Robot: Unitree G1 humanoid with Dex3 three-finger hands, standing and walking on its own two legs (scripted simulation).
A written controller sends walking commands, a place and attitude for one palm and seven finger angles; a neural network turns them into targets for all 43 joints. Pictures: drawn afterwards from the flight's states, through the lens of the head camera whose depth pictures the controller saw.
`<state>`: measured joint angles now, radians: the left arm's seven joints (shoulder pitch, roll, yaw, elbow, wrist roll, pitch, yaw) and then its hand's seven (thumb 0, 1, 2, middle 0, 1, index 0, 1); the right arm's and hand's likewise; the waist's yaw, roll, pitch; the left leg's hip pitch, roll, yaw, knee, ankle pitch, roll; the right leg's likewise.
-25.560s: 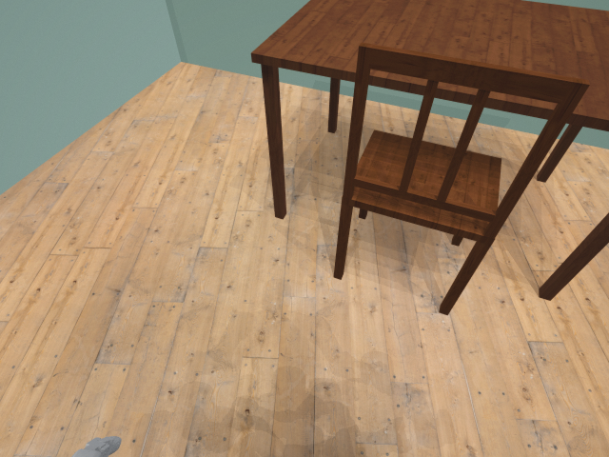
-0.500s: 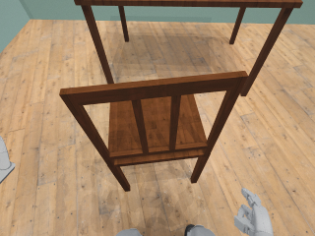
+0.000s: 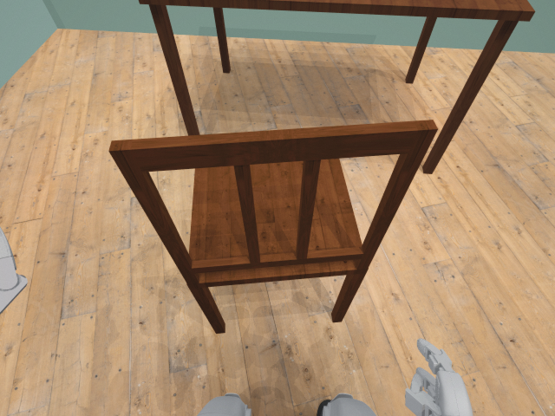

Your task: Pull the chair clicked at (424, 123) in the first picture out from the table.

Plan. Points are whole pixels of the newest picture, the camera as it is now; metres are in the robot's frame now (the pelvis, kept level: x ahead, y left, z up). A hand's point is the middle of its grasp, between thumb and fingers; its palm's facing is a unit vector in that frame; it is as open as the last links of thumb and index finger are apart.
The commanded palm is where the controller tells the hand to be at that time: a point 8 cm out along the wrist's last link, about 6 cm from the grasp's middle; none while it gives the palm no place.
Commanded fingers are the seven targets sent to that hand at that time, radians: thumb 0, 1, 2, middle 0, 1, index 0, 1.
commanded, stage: step back with the hand held close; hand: left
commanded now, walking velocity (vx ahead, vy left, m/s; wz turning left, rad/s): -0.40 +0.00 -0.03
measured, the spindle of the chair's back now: (249, 220) +0.44 +0.08 -0.06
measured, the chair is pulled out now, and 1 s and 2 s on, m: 0.58 0.58 0.58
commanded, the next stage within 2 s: stop stepping back and stand still in 0.54 s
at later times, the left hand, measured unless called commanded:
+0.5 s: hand out of the picture +0.15 +0.24 +0.18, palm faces +0.30 -0.77 -0.57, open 7.4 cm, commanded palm +0.07 +0.29 +0.20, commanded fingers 0.00 0.90 0.90 -0.20 -0.30 -0.20 -0.30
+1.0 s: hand out of the picture +0.04 +0.24 +0.18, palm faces +0.36 -0.77 -0.53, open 7.4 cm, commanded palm -0.01 +0.28 +0.20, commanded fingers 0.00 0.90 0.90 -0.20 -0.30 -0.20 -0.30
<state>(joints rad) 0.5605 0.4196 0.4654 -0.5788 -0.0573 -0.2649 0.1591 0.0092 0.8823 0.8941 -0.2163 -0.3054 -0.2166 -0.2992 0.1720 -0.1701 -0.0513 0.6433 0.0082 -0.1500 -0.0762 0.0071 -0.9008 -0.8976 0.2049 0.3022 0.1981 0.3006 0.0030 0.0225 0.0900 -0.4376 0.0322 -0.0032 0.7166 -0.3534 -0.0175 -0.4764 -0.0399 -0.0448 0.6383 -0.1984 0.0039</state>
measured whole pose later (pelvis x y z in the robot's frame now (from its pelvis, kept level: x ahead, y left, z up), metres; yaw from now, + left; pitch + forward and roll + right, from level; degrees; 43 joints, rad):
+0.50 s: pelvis -0.07 -0.01 +0.01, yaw +0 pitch +2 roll +0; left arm 0.62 0.47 0.47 -0.59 -0.05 -0.27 0.14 0.01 0.88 0.89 -0.22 -0.31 -0.22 -0.30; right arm 0.15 -0.19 -0.06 0.64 0.02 -0.13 -0.08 0.01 -0.90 -0.90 0.21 0.30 0.20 0.30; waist -0.04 -0.01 0.08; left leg -0.35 0.02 0.00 0.58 -0.25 0.00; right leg -0.41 -0.05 -0.05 0.58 -0.21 0.02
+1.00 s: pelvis -0.16 -0.02 +0.01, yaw -1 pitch -2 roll +1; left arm 0.61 0.44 0.42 -0.48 -0.03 -0.19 0.16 0.01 0.88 0.89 -0.22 -0.31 -0.22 -0.30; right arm 0.29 -0.22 -0.05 0.66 0.03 -0.15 -0.09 0.01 -0.90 -0.90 0.20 0.30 0.20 0.30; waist -0.03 -0.01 0.02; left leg -0.23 0.00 0.05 0.55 -0.30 0.01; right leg -0.38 -0.04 -0.01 0.68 -0.35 0.02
